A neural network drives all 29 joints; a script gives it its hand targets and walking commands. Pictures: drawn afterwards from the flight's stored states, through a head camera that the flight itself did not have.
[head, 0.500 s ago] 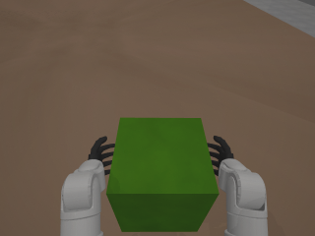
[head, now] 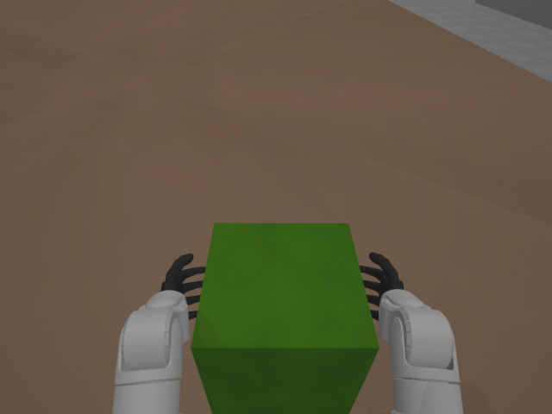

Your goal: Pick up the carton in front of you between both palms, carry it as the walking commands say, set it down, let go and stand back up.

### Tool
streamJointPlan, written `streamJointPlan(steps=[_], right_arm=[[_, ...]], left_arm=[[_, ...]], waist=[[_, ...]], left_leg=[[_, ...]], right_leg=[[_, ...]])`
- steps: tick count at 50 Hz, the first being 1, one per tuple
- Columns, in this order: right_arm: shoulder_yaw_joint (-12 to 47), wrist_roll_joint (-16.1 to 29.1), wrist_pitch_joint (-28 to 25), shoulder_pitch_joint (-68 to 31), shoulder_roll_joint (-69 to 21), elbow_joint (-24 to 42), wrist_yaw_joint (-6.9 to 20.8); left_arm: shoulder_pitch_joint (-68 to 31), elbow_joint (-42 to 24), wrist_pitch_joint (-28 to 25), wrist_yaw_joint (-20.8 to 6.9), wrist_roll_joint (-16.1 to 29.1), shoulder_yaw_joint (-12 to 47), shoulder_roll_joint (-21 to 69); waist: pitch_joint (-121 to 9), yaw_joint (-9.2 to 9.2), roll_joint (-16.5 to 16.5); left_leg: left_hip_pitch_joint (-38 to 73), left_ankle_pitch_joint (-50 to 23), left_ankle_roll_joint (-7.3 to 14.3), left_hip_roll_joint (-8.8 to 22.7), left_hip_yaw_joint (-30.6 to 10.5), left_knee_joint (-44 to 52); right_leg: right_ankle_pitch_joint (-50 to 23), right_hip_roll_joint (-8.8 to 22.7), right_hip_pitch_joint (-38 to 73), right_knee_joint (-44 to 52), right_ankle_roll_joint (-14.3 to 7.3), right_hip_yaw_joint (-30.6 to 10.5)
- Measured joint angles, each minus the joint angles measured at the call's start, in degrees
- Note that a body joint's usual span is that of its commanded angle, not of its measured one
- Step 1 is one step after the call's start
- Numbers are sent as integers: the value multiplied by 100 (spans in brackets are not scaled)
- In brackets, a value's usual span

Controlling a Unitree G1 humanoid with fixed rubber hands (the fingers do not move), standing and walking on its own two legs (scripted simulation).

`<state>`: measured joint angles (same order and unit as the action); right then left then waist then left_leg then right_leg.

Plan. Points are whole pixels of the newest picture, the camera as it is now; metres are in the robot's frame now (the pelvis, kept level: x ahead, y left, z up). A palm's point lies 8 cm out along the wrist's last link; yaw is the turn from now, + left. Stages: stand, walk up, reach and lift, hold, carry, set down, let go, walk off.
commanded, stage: carry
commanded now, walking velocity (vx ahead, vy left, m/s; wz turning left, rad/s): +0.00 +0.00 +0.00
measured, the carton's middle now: (281, 323) +0.28 +0.00 -0.01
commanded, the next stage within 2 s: hold in 0.90 s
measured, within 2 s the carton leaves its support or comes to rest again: neither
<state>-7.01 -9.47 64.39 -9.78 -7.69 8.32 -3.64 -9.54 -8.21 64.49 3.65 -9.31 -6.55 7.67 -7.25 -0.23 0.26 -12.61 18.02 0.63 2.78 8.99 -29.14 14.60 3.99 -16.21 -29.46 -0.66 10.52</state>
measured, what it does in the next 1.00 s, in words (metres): stands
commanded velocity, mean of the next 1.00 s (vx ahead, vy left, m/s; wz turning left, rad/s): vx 0.00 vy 0.00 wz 0.00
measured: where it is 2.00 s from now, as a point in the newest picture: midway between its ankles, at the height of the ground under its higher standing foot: outside the picture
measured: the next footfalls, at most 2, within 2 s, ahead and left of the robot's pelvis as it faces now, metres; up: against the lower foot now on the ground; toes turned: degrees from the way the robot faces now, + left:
none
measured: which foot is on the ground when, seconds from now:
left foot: down 0.00-1.00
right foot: down 0.00-1.00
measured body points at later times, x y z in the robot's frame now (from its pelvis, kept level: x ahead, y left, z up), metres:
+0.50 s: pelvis -0.02 +0.00 +0.00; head -0.04 +0.00 +0.45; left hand +0.28 +0.15 +0.03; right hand +0.29 -0.15 +0.03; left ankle -0.03 +0.10 -0.74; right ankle +0.01 -0.11 -0.74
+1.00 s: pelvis -0.03 +0.00 +0.01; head -0.04 +0.00 +0.46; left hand +0.27 +0.16 +0.04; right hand +0.28 -0.15 +0.04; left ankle -0.03 +0.11 -0.74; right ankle +0.01 -0.12 -0.74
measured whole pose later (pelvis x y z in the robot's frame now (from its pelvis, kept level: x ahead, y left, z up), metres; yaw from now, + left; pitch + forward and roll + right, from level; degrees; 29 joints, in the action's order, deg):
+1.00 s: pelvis -0.03 +0.00 +0.01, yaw +1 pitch -3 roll +0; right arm -10.0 -14.7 42.0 -12.5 -8.2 -9.2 -1.4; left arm -13.1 10.5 41.7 0.9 -14.5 -10.0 8.3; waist 0.4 0.6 0.4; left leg -7.9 14.1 1.2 0.6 3.5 -25.2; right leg 9.9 1.0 -10.6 -23.7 0.5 2.1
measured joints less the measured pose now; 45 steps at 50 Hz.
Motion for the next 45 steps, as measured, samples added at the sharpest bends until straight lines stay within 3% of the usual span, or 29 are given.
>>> streamJointPlan(steps=[9,21,25,34,45], right_arm=[[17,-185,-739,46,4,-535,106],[-412,-611,-2093,-428,-78,-2064,268],[-579,-665,-2441,-592,-117,-2314,282],[-434,-490,-2341,-465,-88,-1910,228],[-393,-502,-2213,-397,-73,-1907,231]], left_arm=[[38,543,-740,-104,-166,-2,-4],[-439,2069,-2090,-282,-593,-447,79],[-596,2310,-2435,-296,-654,-608,116],[-454,1894,-2336,-233,-483,-452,83],[-401,1904,-2206,-229,-485,-406,71]], waist=[[56,3,3],[128,15,-5],[203,27,-9],[208,17,-1],[162,5,0]], left_leg=[[-93,-98,16,0,7,2],[-212,-189,35,-3,9,-16],[-252,-214,40,-5,5,-23],[-299,-183,42,-4,-9,-74],[-287,-151,54,-9,-1,-103]], right_leg=[[-125,1,-76,46,-14,-8],[-240,7,-176,70,-25,-17],[-269,11,-209,74,-27,-14],[-243,21,-245,35,-18,-7],[-219,34,-236,6,3,-20]])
